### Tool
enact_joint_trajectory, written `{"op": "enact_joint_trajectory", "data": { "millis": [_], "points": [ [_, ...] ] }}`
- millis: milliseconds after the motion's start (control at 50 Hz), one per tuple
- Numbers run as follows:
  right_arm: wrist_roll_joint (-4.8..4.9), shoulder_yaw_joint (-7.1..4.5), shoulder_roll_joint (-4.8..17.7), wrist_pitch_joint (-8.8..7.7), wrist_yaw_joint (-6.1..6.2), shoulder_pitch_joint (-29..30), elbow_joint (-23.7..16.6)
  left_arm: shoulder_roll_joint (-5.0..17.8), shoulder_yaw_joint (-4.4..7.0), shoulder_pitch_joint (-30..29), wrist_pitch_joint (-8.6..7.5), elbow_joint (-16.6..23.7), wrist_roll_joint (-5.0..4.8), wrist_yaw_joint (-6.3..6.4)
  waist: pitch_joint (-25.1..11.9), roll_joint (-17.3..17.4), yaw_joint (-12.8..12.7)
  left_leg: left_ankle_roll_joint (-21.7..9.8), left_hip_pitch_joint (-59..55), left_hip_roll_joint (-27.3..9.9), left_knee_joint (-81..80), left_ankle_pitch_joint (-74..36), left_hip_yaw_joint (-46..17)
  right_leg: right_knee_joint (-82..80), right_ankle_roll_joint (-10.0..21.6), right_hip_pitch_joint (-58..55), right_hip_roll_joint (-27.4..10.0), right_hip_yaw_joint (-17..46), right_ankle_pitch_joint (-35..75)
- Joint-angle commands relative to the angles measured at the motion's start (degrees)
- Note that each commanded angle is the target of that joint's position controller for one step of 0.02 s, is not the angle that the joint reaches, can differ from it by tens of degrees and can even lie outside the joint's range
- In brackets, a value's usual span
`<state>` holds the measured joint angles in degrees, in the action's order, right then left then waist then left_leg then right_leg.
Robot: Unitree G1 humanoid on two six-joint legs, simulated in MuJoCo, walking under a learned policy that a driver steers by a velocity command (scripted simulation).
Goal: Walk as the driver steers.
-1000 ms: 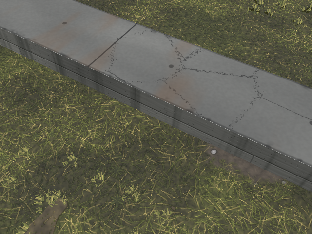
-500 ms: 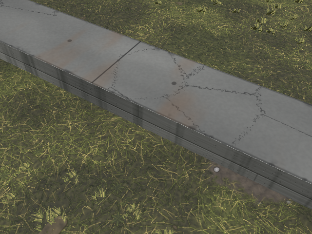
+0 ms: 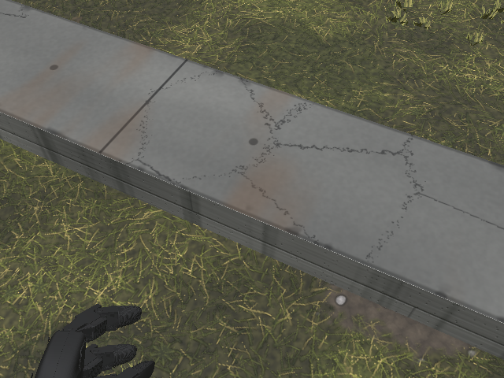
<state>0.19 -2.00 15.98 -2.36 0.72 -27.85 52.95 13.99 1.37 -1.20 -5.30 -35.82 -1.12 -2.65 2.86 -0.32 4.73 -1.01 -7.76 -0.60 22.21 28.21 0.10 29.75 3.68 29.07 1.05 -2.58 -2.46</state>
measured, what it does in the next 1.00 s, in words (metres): walks ahead: left foot, then right foot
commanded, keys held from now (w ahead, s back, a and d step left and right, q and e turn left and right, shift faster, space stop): w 0.66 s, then no key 0.34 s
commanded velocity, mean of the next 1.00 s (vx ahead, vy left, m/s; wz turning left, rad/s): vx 0.41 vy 0.00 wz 0.00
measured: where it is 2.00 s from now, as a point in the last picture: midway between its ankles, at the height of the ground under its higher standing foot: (221, 311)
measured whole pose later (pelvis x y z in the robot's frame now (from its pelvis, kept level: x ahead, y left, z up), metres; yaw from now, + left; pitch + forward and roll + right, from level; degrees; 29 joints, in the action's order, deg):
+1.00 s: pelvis +0.48 +0.02 +0.02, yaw +0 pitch -1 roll +1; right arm 0.1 -0.4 11.2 -3.1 1.0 -19.4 57.7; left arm 10.4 0.0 11.2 -3.6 -55.6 1.7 2.0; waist 3.1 0.8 1.8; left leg -2.7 7.2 2.0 34.6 24.8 3.4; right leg 29.7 4.1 18.2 1.4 -4.1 -8.7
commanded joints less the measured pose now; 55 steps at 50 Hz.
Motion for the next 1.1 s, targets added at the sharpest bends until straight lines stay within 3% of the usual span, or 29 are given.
{"op": "enact_joint_trajectory", "data": {
  "millis": [20,40,60,80,100,120,180,260,300,320,380,420,480,500,520,540,560,580,620,740,800,880,940,960,980,1000,1020,1060,1100],
  "points": [
    [-0.28,1.03,-0.8,-1.59,-0.28,-6.5,-5.9,17.3,5.57,26.6,0.29,-4.1,1.08,0.81,-27.2,-16.8,-8.7,-0.8,39.8,4.5,48.5,2.4,-4.3,-6.5,16.2,-56.3,-23.3,42.2,-18.5],
    [1.51,-0.54,6.5,-2.88,-0.78,-0.5,-5.7,11.0,4.13,25.1,0.18,-4.1,0.75,0.98,-21.8,-10.5,-11.3,-1.6,46.0,2.0,53.9,3.9,-9.9,-13.3,13.6,-51.5,-21.6,45.7,-25.8],
    [2.88,-1.37,8.9,-3.59,-1.05,6.0,-8.1,9.6,3.49,20.2,0.13,-3.9,0.55,1.21,-11.9,-7.4,-10.2,-2.2,49.1,-0.9,53.6,-1.6,-7.6,-14.6,11.4,-42.7,-20.1,36.3,-22.5],
    [2.37,-1.1,8.2,-4.01,-0.79,9.0,-8.7,9.2,3.29,16.5,0.0,-3.7,0.79,1.16,-7.3,-1.5,-8.3,-2.0,47.0,-3.7,51.0,-7.0,-5.9,-16.0,10.4,-34.1,-18.0,29.6,-14.1],
    [1.26,-1.31,7.6,-3.95,-0.64,10.0,-8.8,8.4,3.11,14.1,-0.26,-3.6,1.27,0.97,-4.7,-0.2,-6.4,-1.5,44.9,-5.5,48.3,-10.4,-5.4,-17.5,10.2,-27.7,-15.8,24.5,-7.3],
    [0.97,-1.33,6.9,-3.45,-0.7,8.4,-8.5,7.4,2.86,13.0,-0.63,-3.8,1.92,0.94,-4.8,-2.0,-4.4,-1.2,41.5,-7.0,47.0,-12.5,-6.0,-19.1,10.1,-24.0,-14.3,21.4,-4.2],
    [0.49,-0.91,4.6,-1.75,-0.44,7.8,-8.3,7.4,2.85,13.1,-1.8,-5.8,0.87,0.79,-3.0,-2.9,-2.7,0.4,40.3,-8.4,42.4,-14.1,-4.9,-23.0,11.1,-18.3,-12.9,15.5,-0.3],
    [-0.33,-0.58,4.3,-1.89,-0.41,16.8,-11.8,9.6,3.14,16.1,-1.68,-8.3,0.73,1.72,0.7,-2.1,-4.8,2.5,45.2,-8.5,28.7,-25.5,-3.7,-25.0,10.4,-17.6,-11.0,10.1,2.3],
    [-0.17,-0.18,3.4,-2.54,-0.9,21.4,-13.0,10.3,3.1,17.8,-1.34,-9.1,0.44,2.05,1.2,-1.9,-6.6,2.5,43.0,-6.9,19.4,-32.4,-2.0,-24.8,8.8,-17.9,-9.5,7.3,3.1],
    [-3.86,0.73,1.4,-0.89,-2.85,22.5,-13.1,8.1,2.54,22.2,-0.83,-12.3,1.7,1.27,1.2,-1.3,-6.2,2.1,38.1,-5.4,17.1,-33.3,2.9,-24.5,7.2,-15.8,-7.8,4.3,3.9],
    [-2.54,0.51,2.5,0.02,-3.97,25.8,-14.0,9.2,2.8,24.0,-0.32,-13.3,2.13,1.2,1.3,-3.8,-7.6,0.5,36.3,-4.8,13.8,-33.3,2.4,-22.3,6.0,-20.0,-9.9,5.2,5.7],
    [-2.63,0.04,4.3,-0.28,-3.6,26.9,-14.8,10.8,3.26,24.2,0.18,-14.0,2.63,1.69,1.1,-3.5,-7.1,-0.8,37.3,-4.0,10.9,-26.2,1.9,-19.1,5.5,-26.3,-12.5,6.6,9.9],
    [-3.24,-0.87,5.8,-1.52,-2.34,16.0,-11.4,10.8,3.17,23.8,0.93,-14.9,2.93,2.35,-4.2,-2.5,-2.1,-3.9,24.7,-0.4,3.3,-19.2,3.0,-3.0,3.8,-30.8,-11.4,5.2,24.0],
    [-4.21,-1.69,8.5,-2.29,-1.62,6.6,-8.7,8.5,2.31,24.6,0.83,-14.4,2.89,2.41,-11.4,0.9,0.9,-6.1,11.2,-4.5,3.5,-19.7,-0.9,9.8,2.8,-25.2,-8.5,3.1,17.9],
    [-4.92,-3.79,15.9,-2.41,-1.02,1.0,-8.1,2.5,0.71,30.4,0.5,-12.2,0.67,2.04,-19.9,15.0,0.0,-13.0,-8.7,-21.2,1.8,-17.7,-25.0,30.6,-0.1,-4.4,-0.3,-1.7,-6.0],
    [-2.56,-3.99,14.6,-1.57,-1.41,1.2,-7.4,6.5,1.62,29.2,0.7,-13.5,1.95,2.41,-20.3,14.1,0.4,-14.4,-8.4,-23.4,-6.2,-15.1,-38.3,37.9,0.3,4.5,3.2,3.3,-27.6],
    [-1.76,-2.98,10.9,-1.35,-1.61,6.0,-7.7,8.4,2.34,24.7,1.04,-13.4,2.55,2.34,-11.5,7.2,-1.4,-12.9,-1.2,-20.5,-6.5,-11.4,-29.6,40.4,1.1,7.3,-0.6,6.1,-23.4],
    [-1.57,-1.96,7.0,-1.53,-1.84,10.2,-8.2,7.5,2.04,22.0,0.9,-13.2,2.37,1.85,-6.7,4.4,-2.6,-11.8,6.1,-18.0,-8.1,-13.4,-23.1,38.3,1.3,6.2,-2.9,5.8,-18.8],
    [-1.16,-1.0,3.8,-2.11,-1.76,12.4,-7.1,5.8,1.67,21.5,1.87,-13.8,3.04,1.5,-2.8,5.7,-5.1,-9.0,14.1,-13.4,-11.6,-20.7,-13.9,32.9,0.6,1.4,-5.6,4.8,-14.9],
    [-0.76,-0.76,4.0,-3.67,-1.31,8.8,-2.5,3.0,0.83,18.4,3.18,-15.0,3.59,1.63,-1.7,4.2,-6.4,-10.4,14.6,-10.8,-10.1,-57.2,-2.0,26.0,-3.2,0.7,-5.0,1.4,-9.5],
    [-1.0,-0.16,3.6,-3.08,-1.01,8.4,-0.6,1.6,-0.03,13.9,3.16,-14.7,3.05,2.09,-2.3,5.8,-5.2,-9.1,14.6,-8.7,-8.2,-62.2,1.9,14.7,-3.8,-3.6,-3.5,-0.4,-5.6],
    [-1.53,0.21,2.6,-2.26,-0.25,5.3,2.4,1.6,-0.33,16.1,3.29,-17.4,2.59,4.16,-3.3,7.1,-4.2,-9.5,13.6,-10.0,-2.8,-63.6,1.1,9.6,-1.9,-10.6,-0.9,-1.8,-5.7],
    [-0.2,0.02,3.3,-1.69,0.28,8.4,2.7,2.2,0.1,22.8,1.95,-20.7,3.04,5.0,-2.8,3.4,-8.2,-6.1,15.3,-8.1,7.3,-56.2,-0.2,-6.8,0.1,-21.0,-0.5,-0.4,4.6],
    [-0.08,0.39,2.0,-1.91,0.43,6.1,2.5,5.6,0.8,26.1,1.1,-21.6,3.49,5.37,-5.5,-1.0,-7.9,-3.3,19.3,-5.5,13.2,-41.6,0.5,-7.3,0.9,-28.9,-8.0,6.5,28.0],
    [0.86,1.54,-3.3,-1.22,0.49,-1.9,3.9,7.1,0.77,27.0,1.07,-21.9,3.23,5.39,-9.6,-10.3,-4.6,-1.3,21.9,0.4,22.3,-6.7,2.6,-5.1,9.7,-32.2,-21.5,17.9,55.6],
    [0.29,1.04,-2.2,0.68,1.04,-2.5,5.7,4.2,0.12,25.8,1.41,-21.7,2.03,4.91,-11.0,-8.1,-5.2,-1.5,20.9,1.0,26.2,7.7,-0.8,-6.1,14.3,-27.6,-23.9,20.5,51.1],
    [-0.71,0.51,-0.8,1.71,1.14,-0.2,5.4,3.5,-0.07,22.2,1.78,-21.1,2.03,4.84,-6.9,-7.0,-4.5,-1.3,22.7,1.0,28.6,9.9,-1.4,-8.5,14.6,-23.4,-22.2,19.3,38.2],
    [-1.73,0.13,-1.1,3.45,0.93,4.5,5.6,1.1,-1.1,16.6,2.84,-19.8,2.76,5.58,-2.9,-5.6,-3.2,0.2,21.4,-0.3,27.0,5.9,-1.8,-13.1,10.6,-15.8,-17.4,15.6,18.8],
    [-1.83,0.5,-3.0,4.49,0.97,4.3,6.7,1.4,-1.19,14.8,3.36,-20.1,2.78,6.09,-2.3,-6.6,-1.8,1.6,18.0,-0.4,20.9,0.6,-0.7,-14.3,6.9,-12.8,-13.3,11.1,12.5]
  ]
}}
Velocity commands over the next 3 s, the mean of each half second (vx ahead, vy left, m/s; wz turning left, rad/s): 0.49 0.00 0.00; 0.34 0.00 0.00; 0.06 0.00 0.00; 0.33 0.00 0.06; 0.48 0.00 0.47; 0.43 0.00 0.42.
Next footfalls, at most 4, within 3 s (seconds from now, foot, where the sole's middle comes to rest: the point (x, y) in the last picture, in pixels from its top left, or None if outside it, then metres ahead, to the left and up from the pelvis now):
0.50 left None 0.44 0.11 -0.75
0.96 right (263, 320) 0.59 -0.06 -0.75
1.22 left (183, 352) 0.52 0.16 -0.75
2.24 left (171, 155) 1.05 0.18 -0.59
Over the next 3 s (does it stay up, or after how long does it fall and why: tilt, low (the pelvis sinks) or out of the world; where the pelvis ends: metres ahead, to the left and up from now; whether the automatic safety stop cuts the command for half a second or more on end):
stays up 1.30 0.21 0.18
